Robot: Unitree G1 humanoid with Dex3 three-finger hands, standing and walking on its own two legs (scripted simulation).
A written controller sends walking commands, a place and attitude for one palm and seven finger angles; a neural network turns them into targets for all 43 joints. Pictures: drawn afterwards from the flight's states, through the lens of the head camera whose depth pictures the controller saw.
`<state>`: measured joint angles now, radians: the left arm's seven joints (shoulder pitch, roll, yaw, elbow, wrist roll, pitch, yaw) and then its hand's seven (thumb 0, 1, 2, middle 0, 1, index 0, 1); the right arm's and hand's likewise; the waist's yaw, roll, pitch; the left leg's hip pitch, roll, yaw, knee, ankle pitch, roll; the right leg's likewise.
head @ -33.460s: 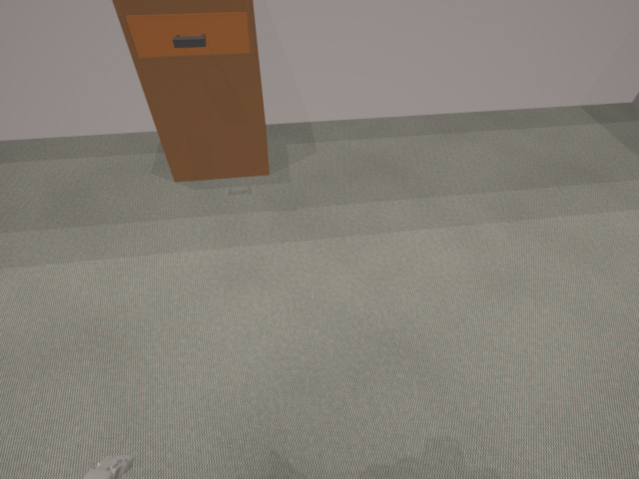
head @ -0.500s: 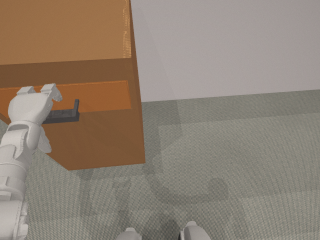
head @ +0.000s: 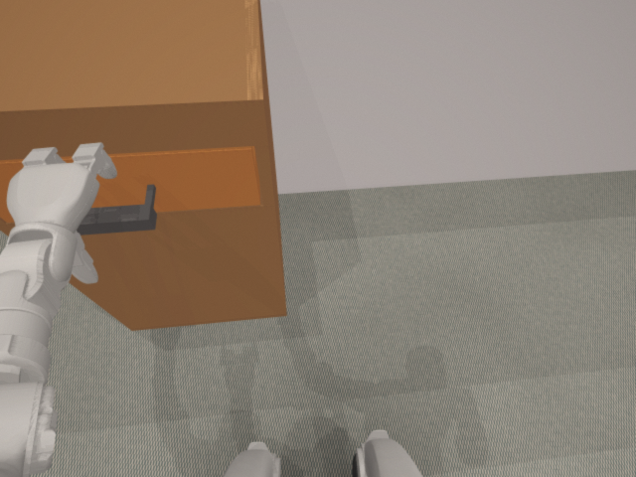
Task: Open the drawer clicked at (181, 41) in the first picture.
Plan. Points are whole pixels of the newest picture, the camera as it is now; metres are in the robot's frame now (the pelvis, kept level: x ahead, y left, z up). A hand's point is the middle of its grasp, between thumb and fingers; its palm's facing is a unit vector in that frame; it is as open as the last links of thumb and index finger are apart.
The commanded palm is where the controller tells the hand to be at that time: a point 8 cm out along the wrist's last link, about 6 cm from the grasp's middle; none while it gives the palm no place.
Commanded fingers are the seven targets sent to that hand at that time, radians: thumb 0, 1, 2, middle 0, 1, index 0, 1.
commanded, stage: re-aim the fingers above the handle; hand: left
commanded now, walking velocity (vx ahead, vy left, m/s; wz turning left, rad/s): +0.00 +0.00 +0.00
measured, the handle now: (117, 206) +0.49 +0.31 -0.03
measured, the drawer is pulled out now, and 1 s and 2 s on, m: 0.00 0.00 0.00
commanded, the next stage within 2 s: lower the fingers behind the handle in 1.10 s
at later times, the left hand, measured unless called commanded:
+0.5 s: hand (70, 216) +0.44 +0.33 +0.02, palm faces -0.02 +0.02 -1.00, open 13.9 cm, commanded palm +0.41 +0.32 +0.08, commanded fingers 0.00 -0.50 0.30 -0.30 -1.20 -0.30 -1.20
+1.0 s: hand (56, 231) +0.41 +0.34 +0.02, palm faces -0.09 +0.03 -1.00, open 13.9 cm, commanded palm +0.40 +0.31 +0.08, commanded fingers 0.00 -0.50 0.30 -0.30 -1.20 -0.30 -1.20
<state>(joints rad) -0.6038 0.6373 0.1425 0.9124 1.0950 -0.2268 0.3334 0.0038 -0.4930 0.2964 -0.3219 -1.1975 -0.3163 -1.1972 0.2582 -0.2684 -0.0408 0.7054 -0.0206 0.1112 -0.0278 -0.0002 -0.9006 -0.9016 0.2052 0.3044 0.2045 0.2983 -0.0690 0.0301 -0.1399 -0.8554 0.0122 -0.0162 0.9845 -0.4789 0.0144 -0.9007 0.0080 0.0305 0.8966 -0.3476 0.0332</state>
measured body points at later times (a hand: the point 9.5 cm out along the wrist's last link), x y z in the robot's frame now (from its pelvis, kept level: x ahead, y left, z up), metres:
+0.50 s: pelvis +0.01 +0.00 +0.00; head +0.12 +0.00 +0.44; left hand +0.43 +0.32 +0.08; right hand +0.07 -0.28 -0.13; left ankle -0.01 +0.11 -0.68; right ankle +0.04 -0.15 -0.68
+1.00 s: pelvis +0.01 +0.00 +0.00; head +0.11 -0.01 +0.44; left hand +0.41 +0.33 +0.08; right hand +0.08 -0.28 -0.13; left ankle -0.01 +0.11 -0.68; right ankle +0.04 -0.15 -0.68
